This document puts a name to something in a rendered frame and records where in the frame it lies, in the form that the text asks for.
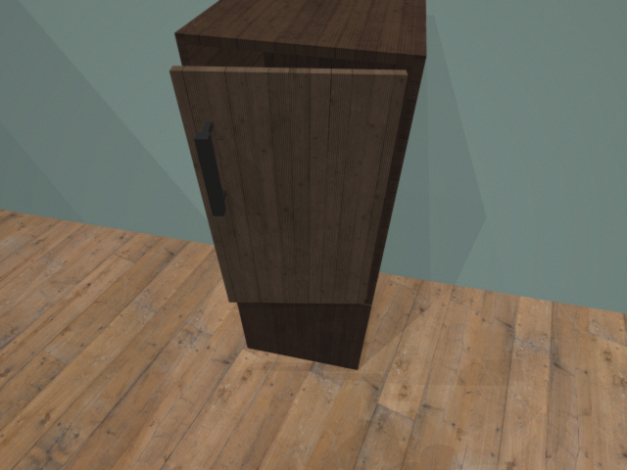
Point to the handle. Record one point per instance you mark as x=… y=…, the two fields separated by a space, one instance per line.
x=208 y=163

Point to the cupboard door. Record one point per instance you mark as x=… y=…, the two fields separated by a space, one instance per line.
x=304 y=157

